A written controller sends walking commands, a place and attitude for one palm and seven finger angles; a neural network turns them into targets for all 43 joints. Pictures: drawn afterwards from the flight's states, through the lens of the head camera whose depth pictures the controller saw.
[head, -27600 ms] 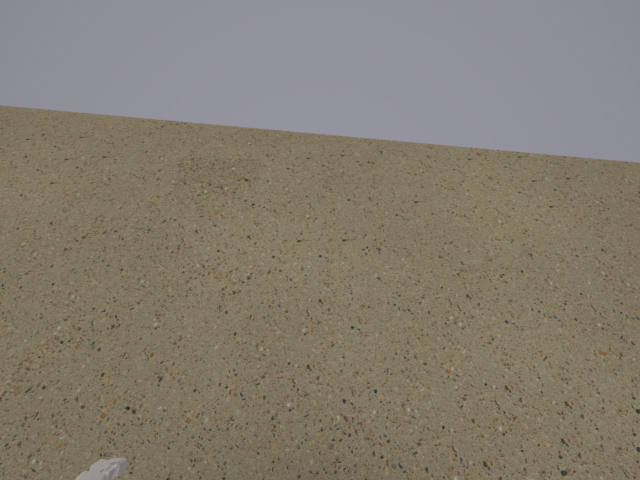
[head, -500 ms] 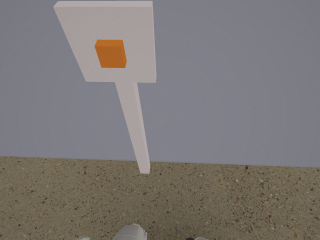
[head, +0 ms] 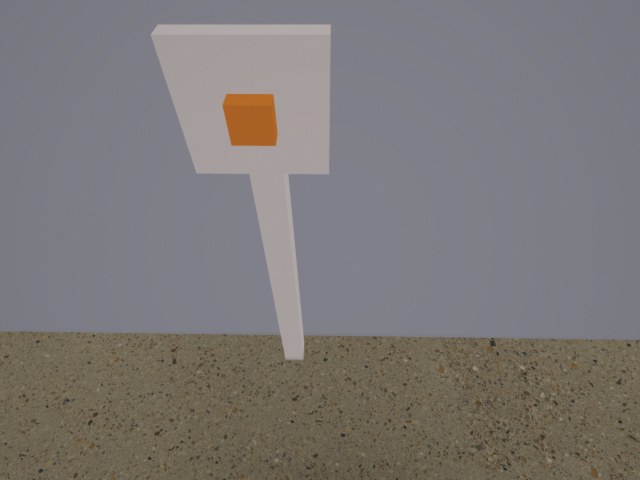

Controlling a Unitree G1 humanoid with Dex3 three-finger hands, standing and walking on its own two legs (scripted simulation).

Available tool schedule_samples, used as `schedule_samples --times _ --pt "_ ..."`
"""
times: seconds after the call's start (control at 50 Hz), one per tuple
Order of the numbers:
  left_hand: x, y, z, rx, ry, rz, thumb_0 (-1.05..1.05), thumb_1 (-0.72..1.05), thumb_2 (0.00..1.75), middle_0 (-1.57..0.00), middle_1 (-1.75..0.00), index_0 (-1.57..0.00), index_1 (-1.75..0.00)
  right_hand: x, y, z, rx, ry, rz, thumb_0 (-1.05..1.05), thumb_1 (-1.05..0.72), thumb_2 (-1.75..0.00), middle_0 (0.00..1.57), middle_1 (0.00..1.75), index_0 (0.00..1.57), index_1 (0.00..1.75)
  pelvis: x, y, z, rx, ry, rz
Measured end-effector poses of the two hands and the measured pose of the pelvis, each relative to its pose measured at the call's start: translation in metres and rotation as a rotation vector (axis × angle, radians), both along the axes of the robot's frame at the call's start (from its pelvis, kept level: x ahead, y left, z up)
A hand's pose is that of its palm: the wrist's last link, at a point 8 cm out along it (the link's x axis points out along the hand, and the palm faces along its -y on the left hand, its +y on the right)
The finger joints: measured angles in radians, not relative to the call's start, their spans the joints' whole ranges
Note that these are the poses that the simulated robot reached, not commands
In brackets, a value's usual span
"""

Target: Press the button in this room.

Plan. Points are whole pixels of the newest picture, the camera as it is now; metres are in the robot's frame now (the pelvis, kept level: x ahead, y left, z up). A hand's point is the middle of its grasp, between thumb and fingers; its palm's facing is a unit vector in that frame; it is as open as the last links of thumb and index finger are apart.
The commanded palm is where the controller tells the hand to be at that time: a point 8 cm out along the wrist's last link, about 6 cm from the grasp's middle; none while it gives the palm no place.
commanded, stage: come to a stop and stand still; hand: left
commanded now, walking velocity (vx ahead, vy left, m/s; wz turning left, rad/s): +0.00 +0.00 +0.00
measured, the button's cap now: (252, 119) +0.54 +0.13 +0.17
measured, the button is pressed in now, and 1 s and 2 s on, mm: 0 0 0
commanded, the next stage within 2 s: look again from close up in 0.42 s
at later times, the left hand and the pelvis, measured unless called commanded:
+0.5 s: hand out of the picture -0.03 +0.14 -0.17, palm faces +0.02 -0.99 -0.17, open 7.3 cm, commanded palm none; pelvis -0.01 -0.02 +0.00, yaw +0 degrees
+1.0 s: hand out of the picture +0.01 +0.17 -0.18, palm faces +0.01 -0.98 -0.22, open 7.4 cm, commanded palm none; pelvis -0.01 -0.01 +0.00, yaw -1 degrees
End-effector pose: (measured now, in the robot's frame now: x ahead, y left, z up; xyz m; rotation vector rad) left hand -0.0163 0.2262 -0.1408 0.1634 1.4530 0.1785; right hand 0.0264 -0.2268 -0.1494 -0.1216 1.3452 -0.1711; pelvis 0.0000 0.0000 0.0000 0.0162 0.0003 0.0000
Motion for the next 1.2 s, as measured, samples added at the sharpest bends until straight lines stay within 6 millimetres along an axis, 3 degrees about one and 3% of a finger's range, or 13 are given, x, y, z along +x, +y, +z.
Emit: schedule_samples --times 0.24,0.4,0.52,0.6,0.86,1.0,1.2 --pt "0.003 -0.023 -0.002 -0.022 -0.058 -0.022 0.01 0.93 0.90 -0.20 -0.30 -0.20 -0.30 -0.068 -0.003 0.002 0.028 0.124 -0.032 0.01 -0.92 -0.90 0.20 0.30 0.20 0.30 -0.013 -0.016 0.003 -0.005 -0.028 0.000" --pt "-0.009 -0.034 -0.002 -0.037 -0.036 -0.010 0.01 0.92 0.90 -0.20 -0.30 -0.20 -0.30 -0.087 -0.001 0.003 0.039 0.170 -0.041 0.01 -0.91 -0.90 0.20 0.30 0.20 0.30 -0.015 -0.020 0.003 -0.008 -0.021 0.002" --pt "-0.017 -0.042 -0.004 -0.054 -0.014 0.001 0.00 0.91 0.90 -0.20 -0.30 -0.20 -0.30 -0.080 0.000 0.003 0.040 0.158 -0.039 0.01 -0.91 -0.90 0.20 0.30 0.20 0.30 -0.013 -0.022 0.003 -0.009 -0.018 0.001" --pt "-0.018 -0.042 -0.007 -0.049 -0.029 -0.016 0.00 0.91 0.90 -0.20 -0.30 -0.20 -0.30 -0.063 -0.001 -0.002 0.039 0.099 -0.016 0.01 -0.91 -0.90 0.20 0.30 0.20 0.30 -0.015 -0.018 -0.002 -0.032 -0.006 0.002" --pt "0.014 -0.010 -0.005 0.003 -0.120 -0.030 0.00 0.91 0.90 -0.20 -0.30 -0.20 -0.30 -0.023 -0.004 -0.005 0.006 -0.022 0.025 0.02 -0.94 -0.90 0.20 0.30 0.20 0.30 -0.007 -0.007 -0.006 -0.013 -0.025 -0.008" --pt "0.022 -0.005 -0.004 0.005 -0.129 -0.045 0.00 0.91 0.90 -0.20 -0.30 -0.20 -0.30 -0.018 -0.006 0.000 -0.005 -0.027 0.030 0.01 -0.93 -0.90 0.20 0.30 0.20 0.30 -0.006 -0.007 -0.004 -0.010 -0.023 -0.016" --pt "0.015 -0.009 -0.007 -0.017 -0.094 -0.047 0.00 0.91 0.90 -0.20 -0.30 -0.20 -0.30 -0.022 -0.007 0.004 -0.013 -0.001 0.026 0.01 -0.92 -0.90 0.20 0.30 0.20 0.30 -0.006 -0.009 -0.003 -0.011 -0.020 -0.020"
